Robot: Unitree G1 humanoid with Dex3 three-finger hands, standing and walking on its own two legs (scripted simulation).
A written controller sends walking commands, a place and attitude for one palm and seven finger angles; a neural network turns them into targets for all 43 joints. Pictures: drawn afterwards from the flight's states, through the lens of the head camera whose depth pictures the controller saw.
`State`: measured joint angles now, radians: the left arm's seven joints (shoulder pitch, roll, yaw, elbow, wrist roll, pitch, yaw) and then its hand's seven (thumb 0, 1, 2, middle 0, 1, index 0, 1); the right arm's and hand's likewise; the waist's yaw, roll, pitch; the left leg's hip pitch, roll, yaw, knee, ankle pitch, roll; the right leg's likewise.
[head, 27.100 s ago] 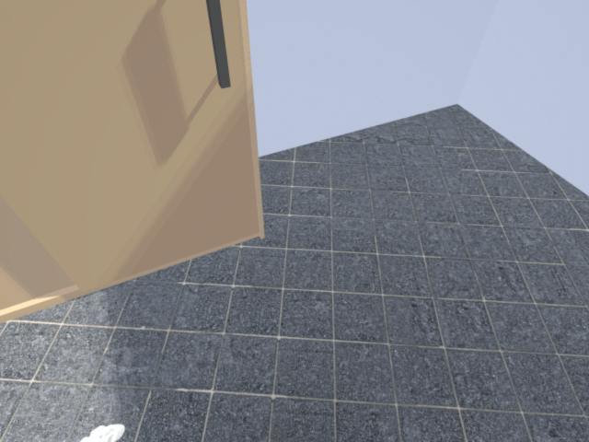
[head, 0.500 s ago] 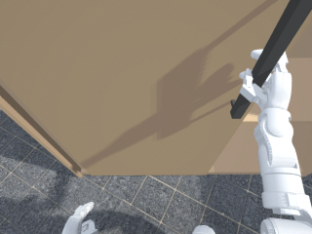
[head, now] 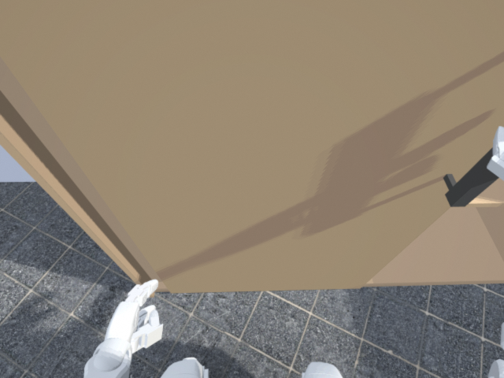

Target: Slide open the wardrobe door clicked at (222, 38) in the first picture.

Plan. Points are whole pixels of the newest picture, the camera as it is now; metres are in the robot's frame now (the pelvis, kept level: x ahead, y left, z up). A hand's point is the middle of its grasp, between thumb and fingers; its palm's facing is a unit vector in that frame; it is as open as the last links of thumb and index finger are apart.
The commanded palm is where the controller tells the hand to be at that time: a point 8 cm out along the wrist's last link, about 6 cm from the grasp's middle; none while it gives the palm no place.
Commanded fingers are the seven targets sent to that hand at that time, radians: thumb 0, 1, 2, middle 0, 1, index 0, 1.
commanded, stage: stop walking and hold the door there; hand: right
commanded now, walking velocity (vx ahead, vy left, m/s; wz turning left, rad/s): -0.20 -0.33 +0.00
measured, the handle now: out of the picture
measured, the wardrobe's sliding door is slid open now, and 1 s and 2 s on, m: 0.62 0.62 0.62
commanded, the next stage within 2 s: none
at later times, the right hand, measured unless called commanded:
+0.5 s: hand (501, 154) +0.37 -0.33 +0.16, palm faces +0.52 +0.83 -0.21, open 6.7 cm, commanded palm +0.32 -0.36 +0.15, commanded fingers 0.00 -0.90 -0.90 0.45 1.40 0.45 1.40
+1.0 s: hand (502, 152) +0.37 -0.33 +0.17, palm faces +0.53 +0.82 -0.20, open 6.5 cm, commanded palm +0.32 -0.36 +0.15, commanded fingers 0.00 -0.90 -0.90 0.45 1.40 0.45 1.40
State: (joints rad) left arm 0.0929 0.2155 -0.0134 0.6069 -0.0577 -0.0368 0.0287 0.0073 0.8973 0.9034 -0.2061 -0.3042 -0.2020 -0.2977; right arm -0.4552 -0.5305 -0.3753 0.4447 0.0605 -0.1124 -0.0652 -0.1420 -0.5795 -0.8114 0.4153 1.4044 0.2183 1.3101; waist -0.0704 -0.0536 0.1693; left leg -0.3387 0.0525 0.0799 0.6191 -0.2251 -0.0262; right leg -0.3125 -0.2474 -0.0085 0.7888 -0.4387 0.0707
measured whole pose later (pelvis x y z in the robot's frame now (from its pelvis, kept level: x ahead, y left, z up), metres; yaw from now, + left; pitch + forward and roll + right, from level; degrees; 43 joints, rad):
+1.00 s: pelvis -0.05 +0.00 +0.02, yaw +6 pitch +0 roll +2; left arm 0.33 0.32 0.01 0.74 -0.05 -0.07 0.12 0.01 0.90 0.90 -0.20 -0.30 -0.20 -0.30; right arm -0.58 -0.63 -0.47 0.96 0.04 -0.17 -0.12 -0.09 -0.64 -0.77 0.35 1.29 0.25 1.36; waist 0.05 -0.02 0.02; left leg -0.22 0.00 0.05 0.48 -0.26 -0.01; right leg -0.36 -0.09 -0.17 0.50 -0.14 -0.04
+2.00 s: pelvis -0.12 -0.13 +0.03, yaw +8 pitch +1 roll +3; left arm 0.28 0.26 -0.03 0.69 -0.01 -0.12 0.08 0.01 0.90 0.90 -0.21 -0.30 -0.20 -0.30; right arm -0.74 -0.49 -0.26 0.78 0.08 -0.05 -0.10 -0.04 -0.74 -0.78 0.38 1.35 0.23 1.40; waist 0.03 0.02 0.07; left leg -0.10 -0.05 0.08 0.46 -0.47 0.06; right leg -0.36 0.01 -0.17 0.27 0.02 -0.01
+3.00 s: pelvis -0.10 -0.25 +0.02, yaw +10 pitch +1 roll +3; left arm 0.16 0.13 -0.08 0.68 -0.02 -0.10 0.03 0.01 0.90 0.90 -0.21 -0.30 -0.20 -0.30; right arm -0.61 -0.26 -0.11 0.38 0.10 -0.13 -0.08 -0.04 -0.68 -0.76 0.43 1.37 0.24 1.37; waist -0.05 -0.03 0.19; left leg -0.31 -0.05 0.04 0.70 -0.40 -0.01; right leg -0.36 -0.03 0.02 0.59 -0.25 -0.03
